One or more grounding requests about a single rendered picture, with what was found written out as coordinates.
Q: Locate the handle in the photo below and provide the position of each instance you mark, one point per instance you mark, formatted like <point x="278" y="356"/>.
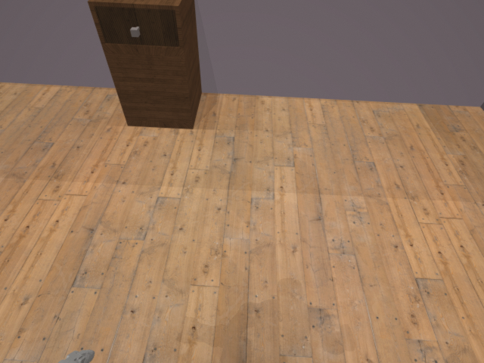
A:
<point x="135" y="31"/>

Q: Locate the cabinet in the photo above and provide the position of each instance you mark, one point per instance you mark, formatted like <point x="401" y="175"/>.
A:
<point x="157" y="86"/>

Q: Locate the drawer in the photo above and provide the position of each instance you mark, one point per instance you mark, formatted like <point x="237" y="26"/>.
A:
<point x="157" y="26"/>

